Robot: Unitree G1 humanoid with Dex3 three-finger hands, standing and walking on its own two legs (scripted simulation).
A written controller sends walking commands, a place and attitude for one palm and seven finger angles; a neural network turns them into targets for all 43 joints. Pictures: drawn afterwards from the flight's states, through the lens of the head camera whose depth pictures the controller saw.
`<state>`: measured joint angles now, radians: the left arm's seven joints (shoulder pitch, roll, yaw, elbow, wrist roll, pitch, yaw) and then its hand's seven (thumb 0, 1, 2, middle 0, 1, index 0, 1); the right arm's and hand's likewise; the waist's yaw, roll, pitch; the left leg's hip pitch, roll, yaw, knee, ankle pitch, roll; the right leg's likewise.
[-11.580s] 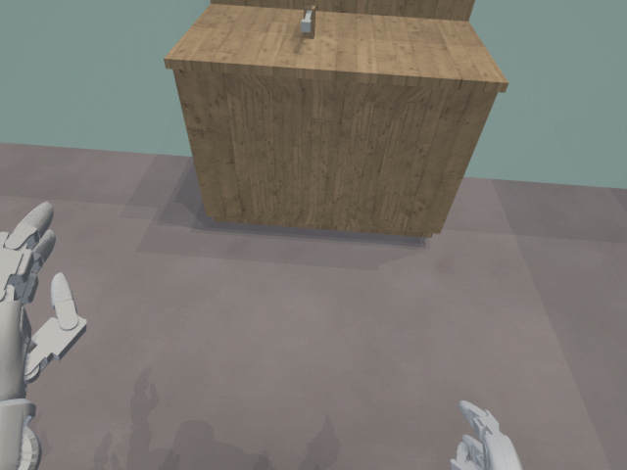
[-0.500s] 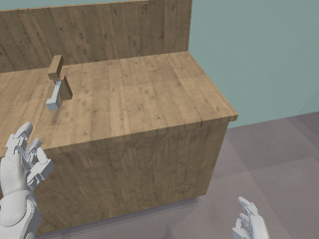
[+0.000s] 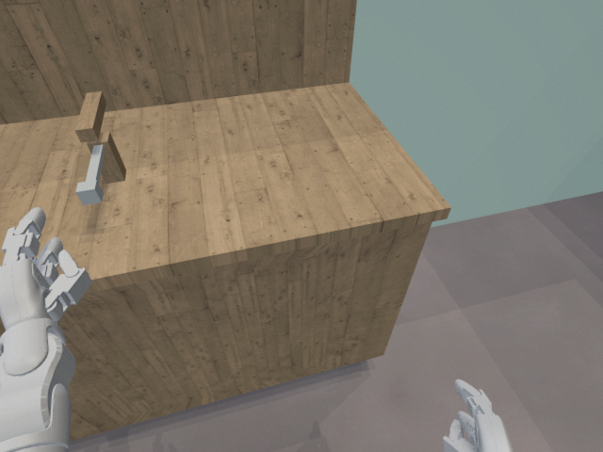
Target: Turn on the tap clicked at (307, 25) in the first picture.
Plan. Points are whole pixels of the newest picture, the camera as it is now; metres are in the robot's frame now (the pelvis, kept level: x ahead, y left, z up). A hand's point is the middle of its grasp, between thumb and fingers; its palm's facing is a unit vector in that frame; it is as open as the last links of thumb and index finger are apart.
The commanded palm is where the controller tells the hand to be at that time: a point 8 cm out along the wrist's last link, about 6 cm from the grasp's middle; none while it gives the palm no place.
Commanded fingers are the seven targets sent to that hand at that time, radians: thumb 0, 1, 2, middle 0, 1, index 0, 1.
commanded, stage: reach beside the lever's end, fingers flat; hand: left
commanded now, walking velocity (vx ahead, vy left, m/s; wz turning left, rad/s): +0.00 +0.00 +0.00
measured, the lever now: (90, 192) +0.45 +0.39 +0.10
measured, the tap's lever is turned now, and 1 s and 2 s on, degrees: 0 0 0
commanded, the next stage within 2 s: push the lever round in 1.32 s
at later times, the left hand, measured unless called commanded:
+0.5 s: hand (77, 242) +0.34 +0.36 +0.09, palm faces +0.60 -0.80 -0.07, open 7.7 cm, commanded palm +0.30 +0.39 +0.10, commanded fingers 0.00 0.90 0.90 -0.16 -0.17 -0.16 -0.17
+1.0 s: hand (71, 219) +0.40 +0.41 +0.08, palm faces +0.58 -0.81 -0.06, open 7.8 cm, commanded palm +0.35 +0.43 +0.08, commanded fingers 0.00 0.90 0.90 -0.15 -0.15 -0.15 -0.15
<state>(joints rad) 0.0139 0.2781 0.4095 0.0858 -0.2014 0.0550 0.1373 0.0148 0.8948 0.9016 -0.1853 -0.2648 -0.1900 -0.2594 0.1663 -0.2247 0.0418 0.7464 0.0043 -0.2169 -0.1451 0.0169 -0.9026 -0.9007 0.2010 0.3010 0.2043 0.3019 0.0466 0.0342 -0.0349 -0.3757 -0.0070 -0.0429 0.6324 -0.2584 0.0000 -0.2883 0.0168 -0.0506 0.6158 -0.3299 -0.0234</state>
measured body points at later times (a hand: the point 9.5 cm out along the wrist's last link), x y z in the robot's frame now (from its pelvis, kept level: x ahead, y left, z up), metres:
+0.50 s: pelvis +0.00 +0.00 -0.01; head +0.03 +0.01 +0.44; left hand +0.31 +0.40 +0.10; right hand +0.12 -0.26 -0.11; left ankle +0.05 +0.12 -0.73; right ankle +0.00 -0.10 -0.73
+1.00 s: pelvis +0.00 +0.01 -0.02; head +0.07 +0.04 +0.42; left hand +0.36 +0.45 +0.08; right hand +0.05 -0.26 -0.13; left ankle +0.05 +0.12 -0.73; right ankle +0.00 -0.10 -0.73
